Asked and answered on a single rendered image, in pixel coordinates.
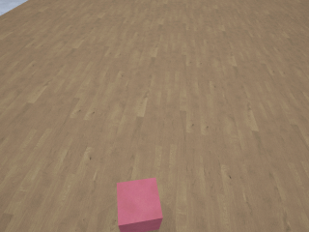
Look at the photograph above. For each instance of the carton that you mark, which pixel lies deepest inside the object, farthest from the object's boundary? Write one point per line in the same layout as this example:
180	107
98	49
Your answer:
138	205

